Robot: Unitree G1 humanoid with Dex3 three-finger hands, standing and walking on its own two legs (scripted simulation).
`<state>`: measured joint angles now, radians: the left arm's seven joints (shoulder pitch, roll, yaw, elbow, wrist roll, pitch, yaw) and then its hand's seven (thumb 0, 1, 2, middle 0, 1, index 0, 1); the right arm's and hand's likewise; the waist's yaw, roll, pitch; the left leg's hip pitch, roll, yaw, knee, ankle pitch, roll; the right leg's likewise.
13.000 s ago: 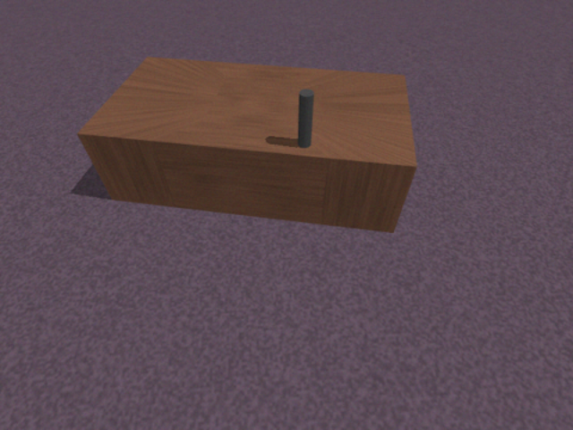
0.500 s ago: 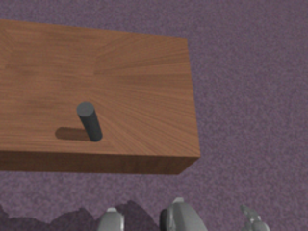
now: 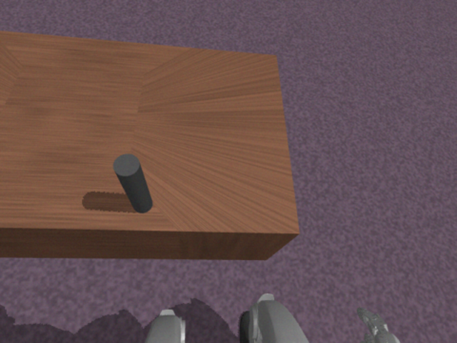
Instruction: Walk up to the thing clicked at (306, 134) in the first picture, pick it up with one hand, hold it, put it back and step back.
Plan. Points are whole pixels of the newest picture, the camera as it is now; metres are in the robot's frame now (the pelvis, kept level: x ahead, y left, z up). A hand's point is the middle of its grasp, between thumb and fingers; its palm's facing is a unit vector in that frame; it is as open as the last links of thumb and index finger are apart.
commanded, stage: go down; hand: left
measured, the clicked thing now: (135, 187) +0.47 +0.18 -0.19
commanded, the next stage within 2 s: approach in 1.90 s
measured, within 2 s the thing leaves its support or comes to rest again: neither
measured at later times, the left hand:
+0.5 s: hand out of the picture +0.38 +0.38 +0.07, palm faces +0.18 -0.98 +0.00, open 17.1 cm
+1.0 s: hand out of the picture +0.38 +0.38 +0.07, palm faces +0.18 -0.98 +0.00, open 17.1 cm
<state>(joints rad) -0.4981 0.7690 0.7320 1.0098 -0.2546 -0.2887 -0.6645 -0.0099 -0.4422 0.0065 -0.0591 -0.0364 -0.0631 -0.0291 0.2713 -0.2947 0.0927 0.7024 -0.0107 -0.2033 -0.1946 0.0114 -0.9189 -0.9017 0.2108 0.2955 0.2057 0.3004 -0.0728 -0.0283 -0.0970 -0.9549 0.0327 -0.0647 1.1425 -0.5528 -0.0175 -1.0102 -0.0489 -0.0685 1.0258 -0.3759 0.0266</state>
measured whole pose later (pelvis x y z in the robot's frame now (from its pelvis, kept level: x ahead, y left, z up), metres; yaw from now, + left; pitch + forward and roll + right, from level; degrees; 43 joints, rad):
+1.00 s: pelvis -0.01 +0.00 -0.01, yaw +0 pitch +22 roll -3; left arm -0.57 0.80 0.72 1.05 -0.26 -0.29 -0.67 -0.01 -0.44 0.01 -0.05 -0.04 -0.06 -0.03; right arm 0.26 -0.31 0.10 0.70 -0.01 -0.21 -0.20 0.01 -0.92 -0.90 0.21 0.30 0.21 0.30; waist -0.08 -0.03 -0.10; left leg -0.99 0.03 -0.07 1.17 -0.55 -0.02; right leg -1.05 -0.05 -0.07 1.05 -0.38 0.02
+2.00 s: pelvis +0.00 +0.00 -0.01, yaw +0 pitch +22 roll -3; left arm -0.55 0.78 0.73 1.03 -0.26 -0.30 -0.67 -0.01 -0.43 0.01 -0.05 -0.05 -0.06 -0.03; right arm 0.26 -0.30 0.10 0.70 -0.01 -0.20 -0.19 0.01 -0.92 -0.90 0.21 0.30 0.21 0.30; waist -0.08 -0.03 -0.10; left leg -1.00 0.03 -0.07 1.18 -0.56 -0.02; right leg -1.06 -0.05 -0.07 1.07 -0.39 0.02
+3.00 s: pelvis -0.08 -0.01 -0.22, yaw +0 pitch +33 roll -2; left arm -0.82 0.47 0.54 1.06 -0.08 -0.55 -0.26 -0.02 -0.61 0.01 -0.04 -0.13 -0.08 -0.09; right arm 0.20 -0.27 0.05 0.70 -0.09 -0.13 -0.03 0.01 -0.92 -0.90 0.21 0.30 0.20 0.30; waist -0.16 0.01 -0.14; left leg -1.84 -0.02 -0.08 1.97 -0.71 -0.04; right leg -1.93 -0.08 -0.01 1.85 -0.49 0.02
